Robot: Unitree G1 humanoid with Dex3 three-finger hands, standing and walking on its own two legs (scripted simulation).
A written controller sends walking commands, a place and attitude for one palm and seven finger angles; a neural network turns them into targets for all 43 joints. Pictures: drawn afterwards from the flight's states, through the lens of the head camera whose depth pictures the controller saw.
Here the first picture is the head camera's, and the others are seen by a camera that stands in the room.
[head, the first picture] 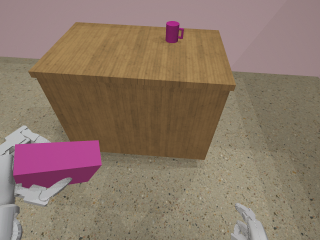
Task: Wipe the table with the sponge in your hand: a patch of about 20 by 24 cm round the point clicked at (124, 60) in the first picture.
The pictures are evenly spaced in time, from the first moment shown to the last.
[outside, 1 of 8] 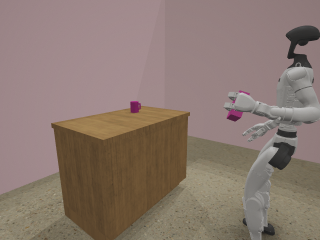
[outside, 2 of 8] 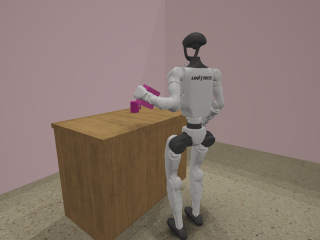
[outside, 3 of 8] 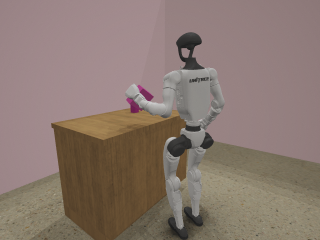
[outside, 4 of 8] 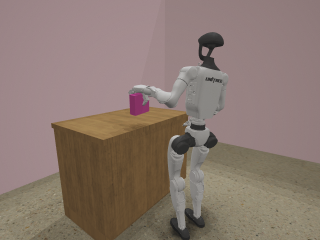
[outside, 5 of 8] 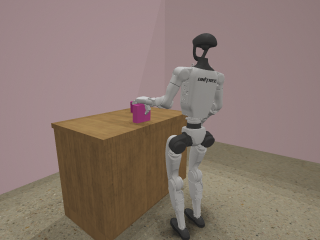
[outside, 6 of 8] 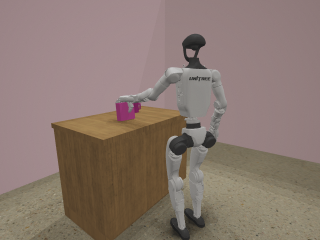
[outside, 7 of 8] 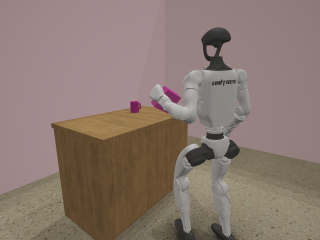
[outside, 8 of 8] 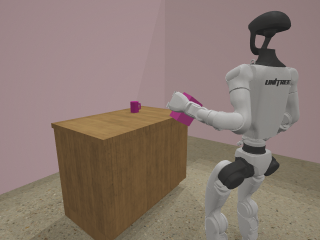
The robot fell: no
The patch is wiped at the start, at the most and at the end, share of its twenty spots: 0.00 1.00 1.00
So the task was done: yes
